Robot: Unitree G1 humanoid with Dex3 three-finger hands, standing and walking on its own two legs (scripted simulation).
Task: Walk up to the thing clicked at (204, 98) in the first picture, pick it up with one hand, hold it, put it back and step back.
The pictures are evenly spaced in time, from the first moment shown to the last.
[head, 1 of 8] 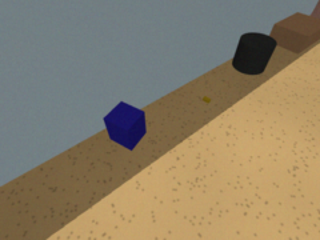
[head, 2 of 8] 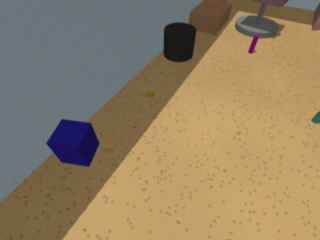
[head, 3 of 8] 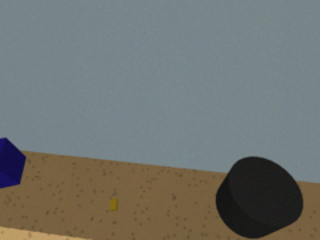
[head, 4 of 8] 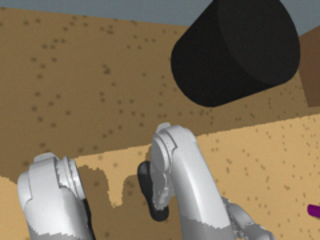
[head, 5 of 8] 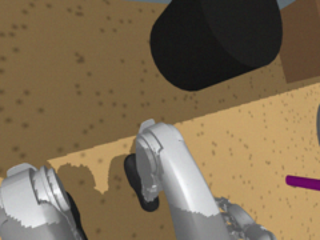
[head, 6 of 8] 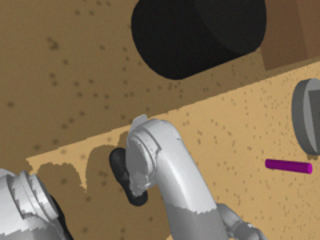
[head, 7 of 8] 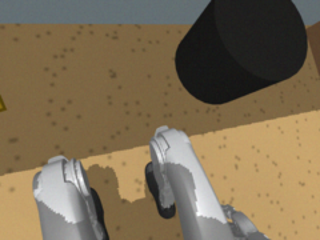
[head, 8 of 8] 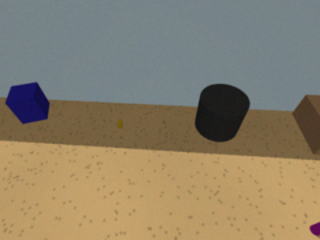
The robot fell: no
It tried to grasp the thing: yes
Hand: left
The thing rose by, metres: 0.00
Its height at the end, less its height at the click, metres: +0.00
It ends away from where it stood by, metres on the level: 0.03
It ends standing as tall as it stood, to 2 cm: yes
